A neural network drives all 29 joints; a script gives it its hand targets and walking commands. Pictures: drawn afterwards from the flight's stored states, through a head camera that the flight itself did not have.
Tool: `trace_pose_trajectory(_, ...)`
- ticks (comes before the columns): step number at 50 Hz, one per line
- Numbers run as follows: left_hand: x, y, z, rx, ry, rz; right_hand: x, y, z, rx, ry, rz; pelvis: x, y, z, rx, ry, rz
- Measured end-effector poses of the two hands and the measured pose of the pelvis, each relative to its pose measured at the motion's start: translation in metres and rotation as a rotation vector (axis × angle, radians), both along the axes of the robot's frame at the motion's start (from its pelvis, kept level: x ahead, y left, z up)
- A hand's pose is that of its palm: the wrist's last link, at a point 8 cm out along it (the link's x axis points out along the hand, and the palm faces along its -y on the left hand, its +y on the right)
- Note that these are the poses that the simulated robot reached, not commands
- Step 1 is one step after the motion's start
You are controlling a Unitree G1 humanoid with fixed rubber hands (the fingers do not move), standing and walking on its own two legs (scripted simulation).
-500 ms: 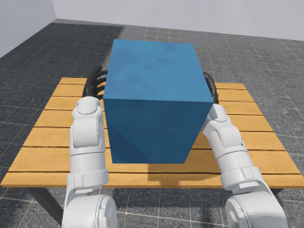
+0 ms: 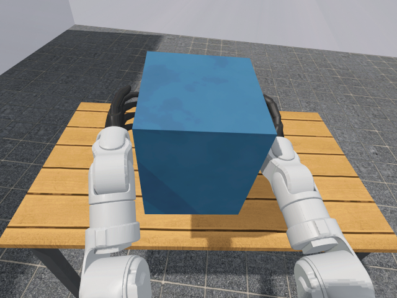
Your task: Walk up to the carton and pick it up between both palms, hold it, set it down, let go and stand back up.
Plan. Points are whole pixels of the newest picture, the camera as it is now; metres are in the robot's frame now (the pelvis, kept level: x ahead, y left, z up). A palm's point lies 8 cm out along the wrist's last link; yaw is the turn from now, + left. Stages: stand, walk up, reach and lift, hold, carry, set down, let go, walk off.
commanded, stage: hold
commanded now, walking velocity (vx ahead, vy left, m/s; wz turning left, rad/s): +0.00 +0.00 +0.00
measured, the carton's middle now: (195, 138) +0.37 +0.01 +0.14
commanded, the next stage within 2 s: set down in 1.16 s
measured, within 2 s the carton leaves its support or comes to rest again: neither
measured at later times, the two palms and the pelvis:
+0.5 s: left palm (124, 129) +0.35 +0.14 +0.19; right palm (276, 139) +0.35 -0.15 +0.16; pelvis +0.01 +0.00 +0.00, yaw +0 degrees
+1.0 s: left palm (116, 130) +0.35 +0.16 +0.19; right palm (273, 136) +0.34 -0.13 +0.18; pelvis -0.01 +0.00 +0.00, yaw +0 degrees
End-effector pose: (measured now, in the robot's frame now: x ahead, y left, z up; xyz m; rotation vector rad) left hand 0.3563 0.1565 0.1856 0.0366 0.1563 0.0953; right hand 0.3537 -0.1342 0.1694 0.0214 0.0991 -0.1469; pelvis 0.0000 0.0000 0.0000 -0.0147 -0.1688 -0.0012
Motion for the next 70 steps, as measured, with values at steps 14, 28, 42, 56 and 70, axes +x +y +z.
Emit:
trace_pose_trajectory(14,0.000,-0.006,-0.003,0.020,-0.010,-0.006,0.000,-0.006,-0.002,-0.002,-0.010,-0.002,0.008,-0.001,0.000,-0.004,-0.005,-0.001)
trace_pose_trajectory(28,-0.004,-0.011,0.004,0.020,-0.024,-0.006,-0.005,-0.010,-0.002,0.017,-0.026,-0.002,0.003,-0.003,0.000,-0.003,-0.003,0.000)
trace_pose_trajectory(42,-0.009,-0.001,0.004,-0.011,-0.025,-0.010,-0.010,-0.001,0.005,0.005,-0.026,-0.005,-0.006,-0.003,0.000,-0.002,0.005,0.001)
trace_pose_trajectory(56,-0.007,-0.002,0.004,-0.005,-0.016,-0.007,-0.009,-0.002,0.004,-0.001,-0.018,-0.008,-0.010,-0.001,0.000,-0.001,0.008,-0.002)
trace_pose_trajectory(70,0.003,-0.005,0.006,0.012,-0.065,-0.025,-0.004,-0.004,-0.006,0.007,-0.069,-0.027,-0.003,0.001,0.001,0.002,0.008,0.000)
